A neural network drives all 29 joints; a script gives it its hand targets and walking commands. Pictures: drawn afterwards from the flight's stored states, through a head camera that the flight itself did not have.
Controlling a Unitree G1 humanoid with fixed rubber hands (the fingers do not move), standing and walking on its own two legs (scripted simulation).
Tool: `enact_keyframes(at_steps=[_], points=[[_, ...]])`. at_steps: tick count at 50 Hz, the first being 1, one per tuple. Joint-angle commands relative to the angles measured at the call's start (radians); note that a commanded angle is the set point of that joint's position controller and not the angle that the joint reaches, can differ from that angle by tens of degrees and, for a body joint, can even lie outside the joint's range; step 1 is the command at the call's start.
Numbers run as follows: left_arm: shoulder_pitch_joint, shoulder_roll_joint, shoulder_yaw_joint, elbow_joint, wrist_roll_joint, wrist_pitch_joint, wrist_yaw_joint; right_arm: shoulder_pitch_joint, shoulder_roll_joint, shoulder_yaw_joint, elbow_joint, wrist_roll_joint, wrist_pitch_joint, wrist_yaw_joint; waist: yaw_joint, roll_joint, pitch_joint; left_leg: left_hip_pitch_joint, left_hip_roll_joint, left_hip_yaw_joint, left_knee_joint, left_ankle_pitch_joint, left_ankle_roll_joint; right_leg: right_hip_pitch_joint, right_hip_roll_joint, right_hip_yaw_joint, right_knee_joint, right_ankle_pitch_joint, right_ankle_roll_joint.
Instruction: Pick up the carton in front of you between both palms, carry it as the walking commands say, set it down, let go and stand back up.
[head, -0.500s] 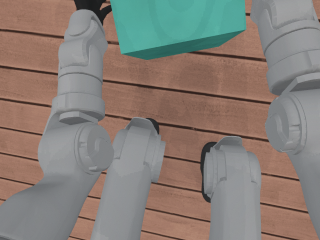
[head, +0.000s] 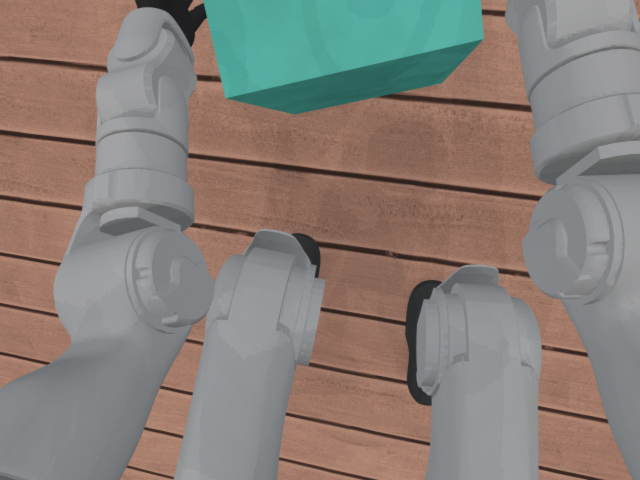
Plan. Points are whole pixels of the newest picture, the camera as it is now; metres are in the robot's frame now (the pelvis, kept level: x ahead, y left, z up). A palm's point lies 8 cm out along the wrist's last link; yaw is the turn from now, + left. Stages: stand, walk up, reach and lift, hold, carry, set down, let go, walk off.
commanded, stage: set down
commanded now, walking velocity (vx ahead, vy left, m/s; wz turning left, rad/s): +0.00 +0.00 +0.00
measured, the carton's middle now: out of the picture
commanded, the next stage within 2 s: let go in 1.52 s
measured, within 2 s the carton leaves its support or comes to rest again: neither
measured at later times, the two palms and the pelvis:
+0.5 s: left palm (151, 23) +0.51 +0.25 -0.19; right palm out of the picture +0.60 -0.13 -0.19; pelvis -0.01 +0.01 -0.01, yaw +0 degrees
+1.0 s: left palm out of the picture +0.52 +0.25 -0.02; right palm out of the picture +0.62 -0.12 -0.02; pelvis -0.01 +0.01 +0.09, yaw +0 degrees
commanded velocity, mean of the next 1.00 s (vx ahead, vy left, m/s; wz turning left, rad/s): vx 0.00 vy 0.00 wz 0.00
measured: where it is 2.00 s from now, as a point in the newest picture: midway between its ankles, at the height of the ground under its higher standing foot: (356, 336)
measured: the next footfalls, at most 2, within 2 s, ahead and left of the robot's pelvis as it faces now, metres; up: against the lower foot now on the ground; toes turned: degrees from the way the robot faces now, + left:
none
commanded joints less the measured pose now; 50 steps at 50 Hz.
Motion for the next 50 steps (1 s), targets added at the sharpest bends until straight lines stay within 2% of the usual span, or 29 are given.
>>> enact_keyframes(at_steps=[1,7,10,12,14,16,18,20,24,28,32,36,39,43,50], points=[[-0.384,-0.560,-0.218,0.042,-0.023,0.012,-0.143,-0.157,0.589,0.124,0.082,0.016,0.030,0.157,-0.001,-0.170,-0.707,0.320,-0.045,0.089,-0.068,0.233,0.063,0.337,-0.021,0.022,-0.259,0.300,-0.022],[-0.331,-0.501,-0.167,0.078,-0.005,-0.003,-0.124,-0.176,0.493,0.136,0.071,0.014,0.017,0.141,0.011,-0.170,-0.709,0.333,-0.034,0.100,-0.053,0.245,0.050,0.391,-0.036,0.034,-0.252,0.335,-0.011],[-0.256,-0.321,-0.096,0.107,0.009,-0.033,-0.074,-0.184,0.281,0.136,0.049,0.024,-0.001,0.096,0.024,-0.169,-0.730,0.373,-0.011,0.112,-0.048,0.263,0.032,0.435,-0.056,0.034,-0.256,0.351,0.003],[-0.179,-0.077,-0.046,0.114,0.007,-0.069,-0.009,-0.176,0.019,0.128,0.035,0.044,-0.019,0.037,0.038,-0.162,-0.775,0.410,0.007,0.118,-0.051,0.285,0.021,0.470,-0.074,0.032,-0.255,0.359,0.017],[-0.165,0.165,-0.042,0.100,-0.039,-0.123,0.074,-0.225,-0.226,0.146,-0.027,0.111,-0.050,-0.033,0.064,-0.155,-0.861,0.435,0.020,0.124,-0.052,0.336,0.018,0.481,-0.091,0.037,-0.247,0.383,0.031],[-0.220,0.220,-0.078,0.111,-0.107,-0.164,0.116,-0.330,-0.255,0.211,-0.073,0.200,-0.072,-0.054,0.102,-0.180,-0.964,0.450,0.032,0.120,-0.050,0.416,0.031,0.501,-0.101,0.048,-0.226,0.454,0.039],[-0.256,0.239,-0.140,0.115,-0.182,-0.186,0.130,-0.402,-0.259,0.290,-0.110,0.291,-0.089,-0.054,0.125,-0.214,-1.060,0.457,0.041,0.110,-0.048,0.472,0.043,0.551,-0.111,0.061,-0.197,0.536,0.040],[-0.285,0.244,-0.208,0.115,-0.249,-0.192,0.133,-0.449,-0.262,0.356,-0.130,0.364,-0.097,-0.047,0.138,-0.235,-1.140,0.485,0.047,0.104,-0.050,0.509,0.053,0.593,-0.119,0.061,-0.178,0.566,0.041],[-0.329,0.277,-0.283,0.079,-0.321,-0.171,0.148,-0.463,-0.294,0.414,-0.100,0.430,-0.079,-0.033,0.144,-0.231,-1.260,0.632,0.049,0.090,-0.070,0.542,0.067,0.591,-0.121,0.030,-0.173,0.480,0.034],[-0.316,0.299,-0.294,0.004,-0.335,-0.137,0.182,-0.442,-0.348,0.396,-0.076,0.413,-0.051,-0.026,0.140,-0.212,-1.380,0.792,0.033,0.086,-0.107,0.552,0.072,0.576,-0.111,-0.009,-0.194,0.404,0.027],[-0.290,0.274,-0.314,-0.101,-0.344,-0.090,0.217,-0.423,-0.381,0.343,-0.115,0.387,-0.018,-0.027,0.109,-0.166,-1.499,0.959,0.007,0.087,-0.157,0.560,0.073,0.544,-0.091,-0.047,-0.260,0.351,0.011],[-0.256,0.206,-0.319,-0.114,-0.325,-0.044,0.226,-0.373,-0.377,0.268,-0.078,0.343,0.010,-0.019,0.077,-0.135,-1.393,0.901,-0.004,0.090,-0.227,0.478,0.064,0.469,-0.086,-0.050,-0.343,0.278,-0.003],[-0.233,0.165,-0.299,-0.106,-0.284,-0.032,0.218,-0.332,-0.358,0.221,-0.036,0.301,0.010,-0.002,0.066,-0.120,-1.303,0.825,-0.001,0.090,-0.277,0.433,0.056,0.425,-0.085,-0.044,-0.398,0.254,-0.007],[-0.204,0.151,-0.270,-0.125,-0.245,-0.025,0.208,-0.307,-0.351,0.188,-0.023,0.264,0.007,0.011,0.070,-0.127,-1.306,0.800,-0.002,0.093,-0.344,0.428,0.052,0.450,-0.081,-0.041,-0.466,0.267,-0.006],[-0.156,0.170,-0.239,-0.200,-0.229,-0.003,0.194,-0.305,-0.332,0.180,-0.109,0.245,0.030,0.024,0.100,-0.198,-1.455,0.813,-0.008,0.110,-0.467,0.479,0.054,0.661,-0.068,-0.041,-0.575,0.366,0.008]])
